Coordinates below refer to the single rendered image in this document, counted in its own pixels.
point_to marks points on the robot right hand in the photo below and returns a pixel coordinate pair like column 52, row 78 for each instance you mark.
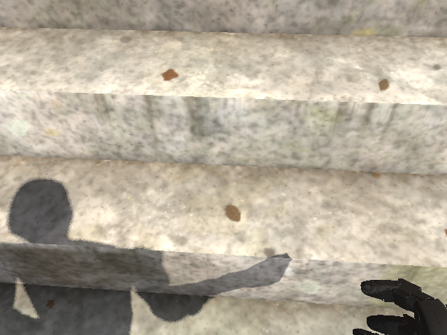
column 430, row 314

